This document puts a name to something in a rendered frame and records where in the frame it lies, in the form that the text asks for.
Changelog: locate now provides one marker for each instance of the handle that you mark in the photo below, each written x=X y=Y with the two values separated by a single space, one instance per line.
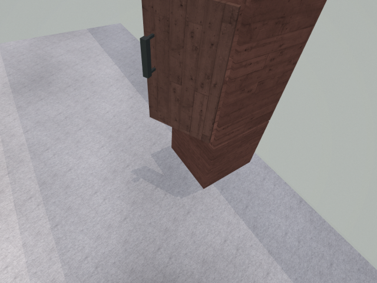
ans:
x=146 y=56

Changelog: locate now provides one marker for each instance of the cupboard door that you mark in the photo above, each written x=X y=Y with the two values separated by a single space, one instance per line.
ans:
x=190 y=51

